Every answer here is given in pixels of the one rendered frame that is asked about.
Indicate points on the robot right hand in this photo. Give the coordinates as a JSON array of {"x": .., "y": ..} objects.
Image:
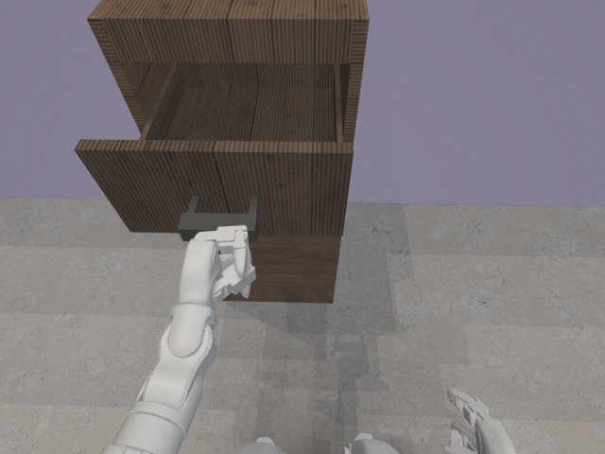
[{"x": 489, "y": 437}]

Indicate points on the robot left hand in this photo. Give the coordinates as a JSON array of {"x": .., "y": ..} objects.
[{"x": 202, "y": 264}]

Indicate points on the drawer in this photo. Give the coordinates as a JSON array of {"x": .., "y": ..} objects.
[{"x": 229, "y": 131}]

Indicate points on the cabinet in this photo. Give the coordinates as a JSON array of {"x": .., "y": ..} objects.
[{"x": 140, "y": 40}]

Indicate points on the robot shin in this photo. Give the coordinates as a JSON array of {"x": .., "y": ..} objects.
[
  {"x": 363, "y": 436},
  {"x": 265, "y": 440}
]

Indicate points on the robot left shin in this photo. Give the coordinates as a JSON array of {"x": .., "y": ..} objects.
[{"x": 265, "y": 440}]

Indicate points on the handle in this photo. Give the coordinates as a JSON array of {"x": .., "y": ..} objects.
[{"x": 193, "y": 222}]

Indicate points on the left robot forearm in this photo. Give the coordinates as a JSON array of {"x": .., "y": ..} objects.
[{"x": 163, "y": 410}]

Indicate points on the robot right shin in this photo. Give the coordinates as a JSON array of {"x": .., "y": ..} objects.
[{"x": 363, "y": 436}]

